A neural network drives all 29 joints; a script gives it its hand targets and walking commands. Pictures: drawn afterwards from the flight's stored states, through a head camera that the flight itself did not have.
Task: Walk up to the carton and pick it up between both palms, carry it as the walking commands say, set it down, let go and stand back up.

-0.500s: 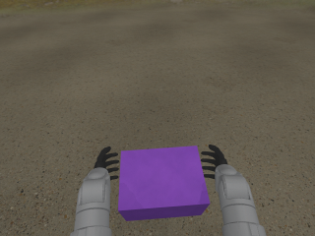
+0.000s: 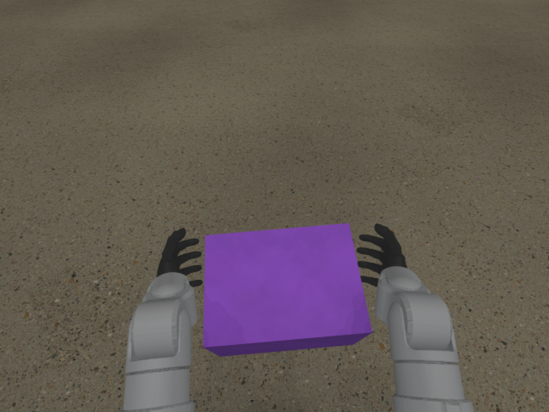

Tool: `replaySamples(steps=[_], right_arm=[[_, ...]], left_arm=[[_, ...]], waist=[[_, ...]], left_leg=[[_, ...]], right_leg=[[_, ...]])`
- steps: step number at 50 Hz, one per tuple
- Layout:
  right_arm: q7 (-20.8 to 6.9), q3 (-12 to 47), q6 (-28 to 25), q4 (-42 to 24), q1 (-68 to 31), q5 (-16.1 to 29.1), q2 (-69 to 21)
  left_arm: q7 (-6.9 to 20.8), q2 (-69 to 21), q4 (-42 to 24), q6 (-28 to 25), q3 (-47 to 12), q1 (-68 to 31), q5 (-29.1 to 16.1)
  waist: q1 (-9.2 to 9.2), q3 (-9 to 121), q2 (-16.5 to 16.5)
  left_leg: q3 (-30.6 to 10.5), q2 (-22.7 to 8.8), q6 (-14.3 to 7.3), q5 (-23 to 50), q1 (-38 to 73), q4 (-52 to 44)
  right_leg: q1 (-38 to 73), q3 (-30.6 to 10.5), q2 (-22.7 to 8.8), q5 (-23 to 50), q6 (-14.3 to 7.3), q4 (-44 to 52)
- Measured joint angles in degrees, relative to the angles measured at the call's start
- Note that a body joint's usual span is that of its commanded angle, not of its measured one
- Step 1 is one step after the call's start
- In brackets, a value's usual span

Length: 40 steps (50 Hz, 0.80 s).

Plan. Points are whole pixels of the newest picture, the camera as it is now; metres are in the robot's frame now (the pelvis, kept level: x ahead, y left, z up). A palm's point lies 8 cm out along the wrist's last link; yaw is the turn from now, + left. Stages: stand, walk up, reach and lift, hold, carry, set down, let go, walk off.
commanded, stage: carry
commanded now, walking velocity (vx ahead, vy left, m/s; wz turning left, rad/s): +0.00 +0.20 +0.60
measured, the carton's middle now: (282, 292) +0.32 -0.02 -0.02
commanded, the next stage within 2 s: none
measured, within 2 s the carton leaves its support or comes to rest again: neither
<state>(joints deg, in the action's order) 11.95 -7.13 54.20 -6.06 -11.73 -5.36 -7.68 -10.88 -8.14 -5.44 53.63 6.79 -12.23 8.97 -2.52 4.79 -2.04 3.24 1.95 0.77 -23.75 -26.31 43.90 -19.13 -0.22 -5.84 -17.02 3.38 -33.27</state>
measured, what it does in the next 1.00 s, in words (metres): steps to the left, turning left: right foot, then left foot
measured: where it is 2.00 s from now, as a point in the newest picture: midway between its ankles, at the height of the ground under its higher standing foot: outside the picture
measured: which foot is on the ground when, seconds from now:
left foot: down 0.00-0.40, up 0.42-0.70, down 0.72-1.00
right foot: down 0.00-0.06, up 0.08-0.38, down 0.40-0.72, up 0.74-0.98, down 1.00-1.00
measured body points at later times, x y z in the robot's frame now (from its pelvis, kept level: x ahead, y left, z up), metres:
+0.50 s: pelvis -0.02 +0.10 +0.00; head +0.00 +0.08 +0.45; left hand +0.24 +0.32 +0.07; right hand +0.30 +0.01 +0.06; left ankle -0.02 +0.17 -0.67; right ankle +0.00 -0.03 -0.73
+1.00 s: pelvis -0.09 +0.23 -0.02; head -0.05 +0.24 +0.43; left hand +0.09 +0.53 +0.06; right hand +0.25 +0.26 +0.05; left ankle -0.05 +0.33 -0.73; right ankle -0.04 +0.17 -0.73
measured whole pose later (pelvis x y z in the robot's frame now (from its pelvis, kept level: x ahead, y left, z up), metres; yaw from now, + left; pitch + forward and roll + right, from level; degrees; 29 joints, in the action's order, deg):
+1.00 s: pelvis -0.09 +0.23 -0.02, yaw +31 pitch +5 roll +2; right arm 11.1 -7.8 68.3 -16.0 -16.4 -8.4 -9.1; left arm -14.9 -9.1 -15.5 67.3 9.5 -16.5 4.2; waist 0.9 0.0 1.2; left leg 2.1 7.0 -5.5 -8.8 -29.7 33.9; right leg -25.6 8.3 -3.1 -21.6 0.5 -40.8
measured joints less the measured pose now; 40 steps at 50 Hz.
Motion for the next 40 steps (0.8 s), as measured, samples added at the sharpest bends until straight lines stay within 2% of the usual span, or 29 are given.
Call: replaySamples(steps=[2,3,4,6,9,13,17,19,20,21,23,25,26,29,33,35,36,37,39,40], right_arm=[[0.43,-0.1,2.48,-2.06,-0.95,0.54,0.03],[0.52,-0.33,3.6,-2.64,-1.48,0.5,-0.25],[0.61,-0.4,4.4,-2.57,-1.91,0.21,-0.75],[1.18,0.28,6.68,-2.03,-2.68,0.04,-0.94],[0.6,0.34,9.89,-2.73,-2.96,-0.69,-0.95],[-0.65,-0.99,12.62,-5.69,-4.05,-1.93,-1.2],[-0.65,-1.6,14.24,-8.14,-4.88,-2.68,-1.43],[-0.23,-1.65,15.04,-8.96,-4.9,-2.8,-1.45],[0.07,-1.7,15.45,-9.37,-4.86,-2.79,-1.41],[0.39,-1.89,15.65,-9.61,-4.68,-2.6,-1.32],[0.67,-1.76,15.81,-9.71,-3.58,-2.31,-1.09],[1.48,-1.53,16.4,-9.48,-3.39,-1.53,-1.02],[1.91,-1.47,16.66,-9.43,-3.62,-1.07,-1.05],[2.26,-1.73,16.44,-9.43,-4.62,-0.54,-1.3],[1.52,-2.33,15.57,-9.33,-5.15,-0.79,-1.44],[1.21,-2.41,15.44,-8.87,-5.37,-0.93,-1.51],[1.15,-2.3,15.38,-8.41,-5.81,-1.02,-1.64],[1.04,-1.85,14.67,-7.42,-6.16,-1.27,-1.79],[0.89,-0.87,13.55,-5.33,-6.72,-1.87,-1.99],[0.64,-0.5,13.28,-4.54,-6.64,-2.15,-1.97]], left_arm=[[-0.36,-0.25,-2.22,2.83,0.58,-1.2,-0.51],[-0.47,-0.33,-2.94,4.11,1.05,-1.83,-0.71],[-0.52,-0.34,-3.28,5.13,1.81,-2.06,-1.03],[-0.97,-0.36,-3.82,7.44,3.28,-1.98,-1.96],[-3.14,-0.41,-5.08,10.98,3.72,-2.26,-4.01],[-5.12,-0.8,-7.1,13.42,3.52,-3.89,-5.67],[-4.25,-1.23,-7.59,13.9,3.76,-5.39,-5.1],[-3.27,-1.35,-7.12,13.91,3.78,-5.79,-4.36],[-2.68,-1.4,-6.7,13.81,3.67,-5.94,-3.92],[-2.08,-1.48,-6.07,13.51,3.41,-6.07,-3.33],[-1.32,-1.45,-5.01,13.48,2.76,-5.94,-2.35],[-1.03,-1.22,-5.14,13.93,2.45,-5.16,-2.0],[-1.01,-1.14,-5.55,14.14,2.49,-4.86,-2.01],[-0.92,-1.22,-6.59,14.19,2.95,-5.09,-1.82],[-0.63,-1.47,-7.02,14.13,2.91,-5.95,-0.83],[-0.49,-1.5,-7.19,14.48,2.93,-6.07,-0.27],[-0.36,-1.43,-7.48,14.7,3.24,-6.13,-0.05],[-0.28,-1.25,-7.44,14.49,3.89,-6.19,-0.08],[-0.43,-0.83,-7.14,14.06,5.09,-5.94,-0.67],[-0.91,-0.77,-7.06,13.98,5.34,-5.42,-1.2]], waist=[[0.19,0.22,-0.48],[0.17,0.5,-0.91],[0.44,0.93,-1.1],[1.67,0.83,-0.16],[3.25,-0.25,0.83],[4.02,-1.47,1.53],[3.46,-1.66,2.78],[2.85,-1.4,3.68],[2.62,-1.3,4.35],[2.53,-1.42,5.18],[1.89,-1.28,4.29],[1.32,-1.49,3.3],[1.11,-1.66,2.87],[0.72,-2.31,1.72],[0.69,-2.67,0.7],[0.86,-2.32,0.33],[1.02,-1.9,0.27],[1.1,-1.72,-0.22],[1.77,-2.43,-0.55],[2.28,-3.04,-0.7]], left_leg=[[1.14,-0.04,-1.12,4.87,2.48,-8.41],[2.0,0.47,-2.44,10.61,2.62,-10.68],[2.25,1.29,-3.77,11.82,1.3,-9.51],[2.23,1.81,-5.64,10.06,0.11,-7.97],[1.46,2.77,-6.76,10.34,0.4,-9.87],[0.2,4.79,-8.1,12.66,-0.02,-12.12],[-1.21,6.92,-9.06,14.41,-0.34,-13.83],[-2.11,8.13,-9.28,15.19,-0.29,-14.53],[-2.56,8.65,-8.91,15.29,-0.42,-14.28],[-2.56,8.4,-6.51,12.22,-1.42,-11.38],[-0.06,6.97,-2.28,2.72,-5.97,2.79],[0.52,4.08,-0.06,1.19,-9.09,13.73],[0.19,2.42,0.73,1.69,-9.79,15.99],[-1.23,-1.73,2.26,1.91,-9.25,13.29],[-0.06,-4.26,1.94,3.72,-4.22,-0.17],[1.67,-4.13,0.95,8.06,-0.02,-8.69],[2.06,-3.89,0.09,12.99,1.52,-12.06],[2.09,-3.25,-0.93,13.58,0.18,-10.43],[1.41,-2.62,-2.3,9.34,-2.22,-6.93],[1.2,-2.25,-2.53,9.39,-2.8,-6.41]], right_leg=[[-1.74,0.66,-2.17,-1.65,1.6,-2.99],[-3.05,0.91,-3.55,-3.02,2.21,-5.56],[-5.14,0.81,-4.18,-7.79,2.56,-9.73],[-9.74,0.92,-3.19,-15.8,2.57,-20.71],[-13.94,3.03,-1.72,-15.26,1.94,-29.77],[-14.67,4.95,-0.05,-11.76,1.09,-26.26],[-10.96,5.13,2.13,-9.58,-0.15,-16.62],[-6.68,5.58,2.81,-7.61,-1.02,-8.73],[-4.02,6.16,2.87,-3.68,-2.09,-3.51],[-3.27,6.78,2.73,-1.19,-3.13,-2.12],[-2.64,7.94,0.66,-0.91,-3.49,-1.81],[-1.16,8.78,-1.41,-0.75,-2.63,-0.13],[-0.59,9.04,-2.45,-0.5,-2.02,0.54],[0.33,9.87,-5.83,-0.29,-0.11,0.76],[1.11,11.32,-10.33,-0.97,3.13,-0.51],[0.77,11.61,-12.51,-1.98,5.12,-2.67],[-0.48,11.21,-13.48,-3.07,5.48,-5.45],[-2.82,9.54,-13.51,-8.04,5.56,-10.35],[-8.25,5.99,-10.28,-18.01,5.24,-22.56],[-10.4,5.14,-8.3,-19.93,4.91,-27.09]])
